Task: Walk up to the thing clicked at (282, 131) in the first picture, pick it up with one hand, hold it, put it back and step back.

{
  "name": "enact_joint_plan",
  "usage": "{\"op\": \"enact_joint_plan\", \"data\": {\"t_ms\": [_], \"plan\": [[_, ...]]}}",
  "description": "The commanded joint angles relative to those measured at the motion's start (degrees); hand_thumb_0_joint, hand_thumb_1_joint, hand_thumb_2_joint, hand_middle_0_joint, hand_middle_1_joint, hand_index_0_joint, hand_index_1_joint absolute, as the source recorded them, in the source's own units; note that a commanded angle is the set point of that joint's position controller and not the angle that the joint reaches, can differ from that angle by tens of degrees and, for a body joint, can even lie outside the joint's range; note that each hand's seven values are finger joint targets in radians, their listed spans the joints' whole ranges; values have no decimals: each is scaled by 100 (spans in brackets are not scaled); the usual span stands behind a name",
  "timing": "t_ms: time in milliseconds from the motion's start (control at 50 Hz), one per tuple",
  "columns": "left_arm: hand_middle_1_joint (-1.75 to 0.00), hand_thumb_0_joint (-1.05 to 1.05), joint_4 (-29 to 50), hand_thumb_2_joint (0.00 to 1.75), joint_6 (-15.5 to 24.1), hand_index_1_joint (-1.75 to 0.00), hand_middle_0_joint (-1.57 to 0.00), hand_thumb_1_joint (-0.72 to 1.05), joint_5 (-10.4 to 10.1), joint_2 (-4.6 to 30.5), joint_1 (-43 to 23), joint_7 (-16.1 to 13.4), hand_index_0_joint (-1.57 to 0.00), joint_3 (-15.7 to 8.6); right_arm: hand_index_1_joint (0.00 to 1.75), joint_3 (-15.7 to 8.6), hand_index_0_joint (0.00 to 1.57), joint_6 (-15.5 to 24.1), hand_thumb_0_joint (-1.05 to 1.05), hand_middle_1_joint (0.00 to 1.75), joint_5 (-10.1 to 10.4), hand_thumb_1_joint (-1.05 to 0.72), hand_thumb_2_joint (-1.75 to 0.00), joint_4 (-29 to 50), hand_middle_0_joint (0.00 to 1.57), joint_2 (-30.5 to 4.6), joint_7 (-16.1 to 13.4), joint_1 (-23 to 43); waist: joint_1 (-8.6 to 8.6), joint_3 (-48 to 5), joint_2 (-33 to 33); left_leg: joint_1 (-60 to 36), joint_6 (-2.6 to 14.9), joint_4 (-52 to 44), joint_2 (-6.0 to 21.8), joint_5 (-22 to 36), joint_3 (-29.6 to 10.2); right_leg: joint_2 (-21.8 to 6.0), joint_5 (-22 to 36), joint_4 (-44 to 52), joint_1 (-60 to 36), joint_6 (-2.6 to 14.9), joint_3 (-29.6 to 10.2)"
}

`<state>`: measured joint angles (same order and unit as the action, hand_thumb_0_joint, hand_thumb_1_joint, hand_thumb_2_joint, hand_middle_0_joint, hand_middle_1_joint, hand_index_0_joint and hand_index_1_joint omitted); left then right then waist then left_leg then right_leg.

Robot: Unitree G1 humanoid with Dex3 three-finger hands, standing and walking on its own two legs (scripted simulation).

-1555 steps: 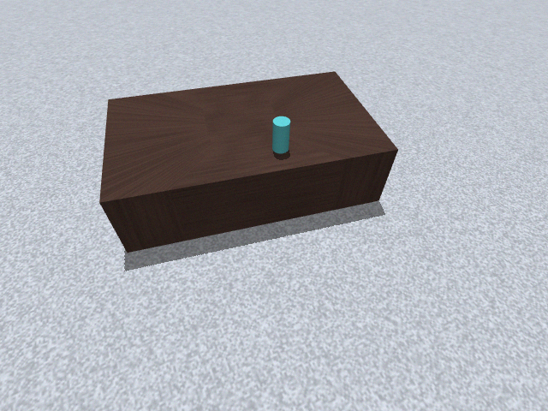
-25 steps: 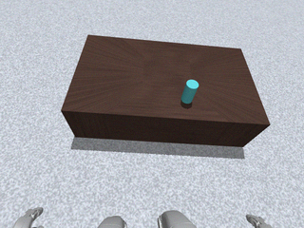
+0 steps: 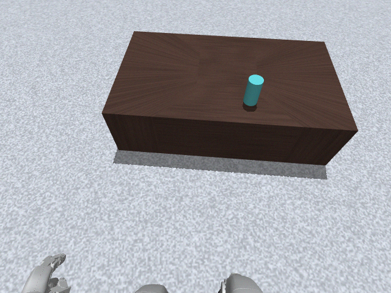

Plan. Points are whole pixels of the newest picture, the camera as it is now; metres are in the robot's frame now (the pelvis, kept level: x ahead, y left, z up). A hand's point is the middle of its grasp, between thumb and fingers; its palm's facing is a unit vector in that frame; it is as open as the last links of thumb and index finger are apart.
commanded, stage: step back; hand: right
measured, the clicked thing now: (253, 90) +0.98 -0.26 -0.35
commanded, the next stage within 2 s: stand in 1.42 s
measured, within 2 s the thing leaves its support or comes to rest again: neither
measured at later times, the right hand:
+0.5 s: hand out of the picture -0.05 -0.30 -0.14, palm faces -0.03 +0.93 -0.38, open 7.4 cm
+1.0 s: hand out of the picture -0.05 -0.26 -0.14, palm faces -0.05 +0.93 -0.35, open 7.4 cm
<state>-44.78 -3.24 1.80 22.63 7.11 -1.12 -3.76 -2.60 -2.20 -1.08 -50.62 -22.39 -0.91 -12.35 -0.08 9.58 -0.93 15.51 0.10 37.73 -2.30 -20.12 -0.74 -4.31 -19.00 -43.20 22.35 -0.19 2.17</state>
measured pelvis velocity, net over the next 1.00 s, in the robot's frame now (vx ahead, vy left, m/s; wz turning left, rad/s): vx -0.14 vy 0.00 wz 0.02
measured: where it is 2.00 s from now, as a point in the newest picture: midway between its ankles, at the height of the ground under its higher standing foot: outside the picture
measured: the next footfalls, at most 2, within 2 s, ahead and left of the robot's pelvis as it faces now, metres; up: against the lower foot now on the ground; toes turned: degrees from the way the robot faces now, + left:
right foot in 0.28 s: -0.10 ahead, -0.13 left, +0.00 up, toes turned -1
left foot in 0.58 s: -0.09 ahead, +0.11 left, +0.00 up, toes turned +0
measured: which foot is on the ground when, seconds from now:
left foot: down 0.00-0.30, up 0.32-0.56, down 0.58-1.00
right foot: down 0.00-0.02, up 0.04-0.26, down 0.28-1.00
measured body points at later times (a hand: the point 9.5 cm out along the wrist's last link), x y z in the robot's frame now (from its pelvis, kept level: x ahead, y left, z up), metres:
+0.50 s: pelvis -0.14 -0.03 +0.01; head -0.11 -0.04 +0.46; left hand -0.08 +0.30 -0.10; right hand -0.05 -0.35 -0.12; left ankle -0.13 +0.12 -0.67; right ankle -0.13 -0.14 -0.71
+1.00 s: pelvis -0.14 +0.00 +0.01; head -0.13 -0.01 +0.46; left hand -0.08 +0.31 -0.11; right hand -0.05 -0.31 -0.11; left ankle -0.13 +0.11 -0.72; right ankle -0.14 -0.13 -0.71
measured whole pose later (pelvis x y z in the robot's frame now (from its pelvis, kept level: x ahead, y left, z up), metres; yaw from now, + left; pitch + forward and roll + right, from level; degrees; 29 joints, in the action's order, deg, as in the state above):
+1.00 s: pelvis -0.14 +0.00 +0.01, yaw +1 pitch -2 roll +1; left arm -58.7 0.9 1.4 20.5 9.7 0.4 -2.2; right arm -2.8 0.8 -1.6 -59.0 -20.8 0.8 -9.7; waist -1.6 3.1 -0.2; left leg 14.1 0.6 32.9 -1.5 -15.6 -0.6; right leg -2.8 -19.4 -35.4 13.5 -0.5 1.5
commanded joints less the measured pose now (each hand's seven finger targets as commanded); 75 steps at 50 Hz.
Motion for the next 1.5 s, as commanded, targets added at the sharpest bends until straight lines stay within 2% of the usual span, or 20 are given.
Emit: {"op": "enact_joint_plan", "data": {"t_ms": [0,40,100,240,280,300,360,480,540,560,600,740,800,900,940,960,980,1080,1320,1480], "plan": [[-30,0,517,90,34,-30,-20,90,-148,1059,-121,-82,-20,-291,30,-547,20,172,0,30,-15,-90,-90,566,20,-2198,-50,88,87,-1488,1426,-141,1684,-1552,2484,3153,-2776,645,-1561,-1546,22,128,-225],[-30,0,379,90,-23,-30,-20,90,-109,1090,-289,-93,-20,-337,30,-464,20,218,0,30,-59,-90,-90,537,20,-1798,-102,243,41,-1201,618,295,1642,-1434,2220,3204,-2160,775,-1685,-2760,140,176,-1195],[-30,0,71,90,8,-30,-20,90,-162,1103,370,-40,-20,-350,30,-359,20,166,0,30,-106,-90,-90,633,20,-1519,-136,718,-286,-983,881,465,1403,-1234,1818,2789,-1271,789,-1171,-2729,67,114,-936],[-30,0,-414,90,340,-30,-20,90,10,913,771,-6,-20,-324,30,-326,20,-16,0,30,-44,-90,-90,503,20,-1382,-27,455,-167,-1525,909,-82,851,-188,1210,1397,-688,704,198,2253,-1480,135,-8],[-30,0,-302,90,408,-30,-20,90,119,1906,581,-17,-20,-560,30,-170,20,7,0,30,12,-90,-90,718,20,-808,-27,619,-248,-993,-1058,1946,138,1160,-113,-1085,-459,-1267,-613,2647,-1208,935,-3084],[-30,0,-157,90,417,-30,-20,90,131,2205,142,-40,-20,-604,30,-322,20,-28,0,30,-4,-90,-90,642,20,-1130,-96,802,-390,-660,-1120,1230,-16,2204,138,-1422,-1099,-2141,-909,2900,365,1705,-3897],[-30,0,-143,90,491,-30,-20,90,104,1495,-311,-75,-20,-411,30,-311,20,42,0,30,75,-90,-90,341,20,-1166,-39,469,50,-477,-249,1430,-27,2758,-109,-643,-935,-1106,754,2015,-181,1225,-1947],[-30,0,-360,90,506,-30,-20,90,108,1536,400,-5,-20,-451,30,-276,20,197,0,30,-88,-90,-90,250,20,-1029,95,666,-406,-695,-836,1040,-121,525,154,-1038,-229,-976,-744,2056,-1034,1126,-1836],[-30,0,-344,90,422,-30,-20,90,36,1367,168,59,-20,-303,30,-316,20,317,0,30,-78,-90,-90,-99,20,-904,94,99,-44,-951,-670,-611,35,-1552,-25,-21,199,-704,-64,1436,-528,798,-1275],[-30,0,-362,90,405,-30,-20,90,35,1084,330,66,-20,-187,30,-404,20,346,0,30,-142,-90,-90,-198,20,-1069,67,-74,-6,-1123,-179,-1381,155,-1555,280,38,-429,-555,53,868,120,589,-1088],[-30,0,-474,90,395,-30,-20,90,-69,1236,-114,50,-20,-248,30,-469,20,370,0,30,-112,-90,-90,-78,20,-1803,95,207,161,-777,935,117,1294,-2458,2049,-2429,-3016,221,-1551,-438,232,114,-350],[-30,0,-1027,90,609,-30,-20,90,-13,1060,688,65,-20,-250,30,-199,20,307,0,30,-30,-90,-90,-71,20,-979,130,790,-352,-802,630,1032,337,-1067,847,-450,-863,303,143,1977,-2026,247,-425],[-30,0,-879,90,670,-30,-20,90,52,1710,145,47,-20,-370,30,-250,20,288,0,30,-28,-90,-90,-243,20,-987,86,489,-162,-378,-423,1023,19,710,247,-1040,-473,-1651,-1831,2930,-824,1287,-2976],[-30,0,-851,90,632,-30,-20,90,-8,1323,-362,63,-20,-208,30,-260,20,412,0,30,-25,-90,-90,-547,20,-810,116,50,137,-758,-654,-411,102,-879,254,132,-78,-862,378,2088,-378,742,-1209],[-30,0,-818,90,589,-30,-20,90,-74,922,-291,98,-20,-61,30,-340,20,474,0,30,-114,-90,-90,-561,20,-1042,63,14,181,-1046,54,-966,320,-1703,968,1107,-1174,-293,1222,1092,-225,301,-600],[-30,0,-897,90,553,-30,-20,90,-164,759,-147,105,-20,-14,30,-318,20,500,0,30,-79,-90,-90,-473,20,-1203,64,446,-70,-1052,573,-713,667,-1955,1492,667,-1907,213,128,853,-235,89,-211],[-30,0,-1016,90,532,-30,-20,90,-166,943,-156,83,-20,-74,30,-326,20,480,0,30,-53,-90,-90,-464,20,-1319,83,634,-136,-885,497,-83,922,-1907,1676,376,-1876,243,-498,1002,-788,112,-184],[-30,0,-1219,90,663,-30,-20,90,-134,1187,-62,34,-20,-101,30,-193,20,440,0,30,-8,-90,-90,-567,20,-966,48,856,-146,-1196,409,-126,207,-1065,743,2372,-476,-264,1984,1739,-1834,299,-673],[-30,0,-1375,90,579,-30,-20,90,-114,1106,-477,8,-20,-12,30,-180,20,367,0,30,-5,-90,-90,-715,20,-895,52,1248,-109,-1096,151,-337,276,-1412,828,1758,-522,-264,1637,1957,-1731,260,-612],[-30,0,-1545,90,546,-30,-20,90,-163,938,-566,5,-20,95,30,-99,20,442,0,30,79,-90,-90,-845,20,-950,51,1160,1,-1407,145,-1216,178,-1678,976,3267,-574,-288,2562,2314,-1953,78,-559]]}}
